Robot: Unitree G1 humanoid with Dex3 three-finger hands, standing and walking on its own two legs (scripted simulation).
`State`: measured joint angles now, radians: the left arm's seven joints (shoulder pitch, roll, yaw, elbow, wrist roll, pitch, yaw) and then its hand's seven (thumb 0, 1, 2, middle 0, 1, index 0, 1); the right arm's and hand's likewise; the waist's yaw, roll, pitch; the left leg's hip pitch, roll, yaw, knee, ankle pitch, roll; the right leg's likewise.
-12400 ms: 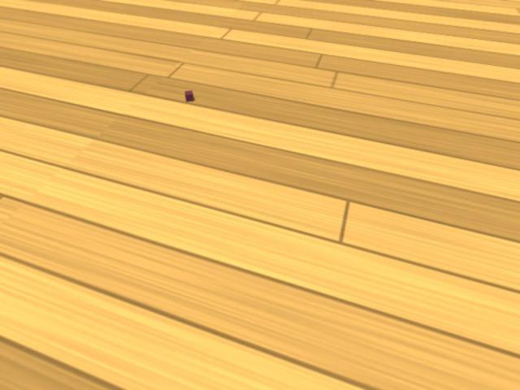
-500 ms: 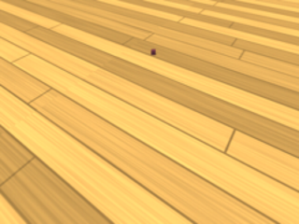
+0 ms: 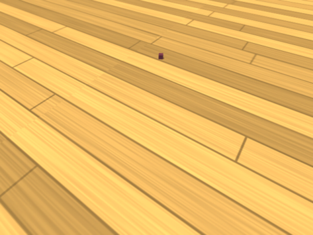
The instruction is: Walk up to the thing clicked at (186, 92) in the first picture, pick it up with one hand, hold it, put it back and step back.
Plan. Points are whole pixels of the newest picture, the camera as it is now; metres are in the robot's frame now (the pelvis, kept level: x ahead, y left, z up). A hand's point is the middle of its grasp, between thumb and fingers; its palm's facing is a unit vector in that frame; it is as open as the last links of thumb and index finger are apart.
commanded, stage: stand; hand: left
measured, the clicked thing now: (160, 56) +2.15 -0.05 -0.76
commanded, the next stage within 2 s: walk up in 0.22 s
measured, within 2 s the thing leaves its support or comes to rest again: neither
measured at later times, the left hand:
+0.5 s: hand out of the picture +0.17 +0.27 -0.12, palm faces -0.22 -0.84 -0.49, open 7.4 cm
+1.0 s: hand (96, 138) +0.52 +0.26 -0.18, palm faces -0.52 -0.68 -0.52, open 7.4 cm
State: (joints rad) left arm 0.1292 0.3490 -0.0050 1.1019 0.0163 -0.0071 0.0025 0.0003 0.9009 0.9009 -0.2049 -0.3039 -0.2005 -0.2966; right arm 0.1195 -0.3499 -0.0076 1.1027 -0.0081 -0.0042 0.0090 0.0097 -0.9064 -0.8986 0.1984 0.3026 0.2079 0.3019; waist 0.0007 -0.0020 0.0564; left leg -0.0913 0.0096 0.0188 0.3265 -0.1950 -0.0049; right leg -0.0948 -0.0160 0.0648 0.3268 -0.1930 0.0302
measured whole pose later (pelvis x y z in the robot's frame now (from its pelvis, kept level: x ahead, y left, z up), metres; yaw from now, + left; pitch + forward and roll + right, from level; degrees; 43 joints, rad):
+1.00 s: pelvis +0.34 +0.00 -0.05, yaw -33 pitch +0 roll -1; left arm 0.35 0.49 0.05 0.97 0.02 -0.06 0.04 0.00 0.89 0.90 -0.21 -0.31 -0.21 -0.30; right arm 0.10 -0.50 -0.12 0.75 -0.05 -0.01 0.15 0.01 -0.91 -0.90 0.20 0.30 0.21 0.30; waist 0.00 0.04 0.07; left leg -0.57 0.07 0.02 0.80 -0.23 -0.02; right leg -0.21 -0.15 0.17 0.93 -0.53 -0.02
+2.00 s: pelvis +0.95 -0.04 -0.04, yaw -62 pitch +0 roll +0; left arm 0.28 0.45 0.05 0.96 0.00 -0.07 0.09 0.00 0.90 0.90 -0.21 -0.30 -0.20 -0.30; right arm 0.29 -0.44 -0.09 0.75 -0.08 0.06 0.07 0.01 -0.90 -0.90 0.20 0.30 0.21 0.30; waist -0.11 0.06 0.08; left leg -0.34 0.03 0.19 0.75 -0.41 0.07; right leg -0.55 -0.03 -0.15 0.87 -0.34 -0.05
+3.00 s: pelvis +1.42 +0.10 -0.06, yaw -78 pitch +0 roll -1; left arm 0.30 0.47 0.06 0.80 0.06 -0.06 0.09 0.00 0.89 0.90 -0.21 -0.31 -0.21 -0.30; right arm 0.21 -0.50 -0.12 0.66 -0.07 0.11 0.10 0.01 -0.91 -0.90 0.20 0.30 0.21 0.30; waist 0.00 0.10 0.09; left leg -0.49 0.12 -0.08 1.02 -0.49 0.01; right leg -0.58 -0.14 0.07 0.84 -0.28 0.00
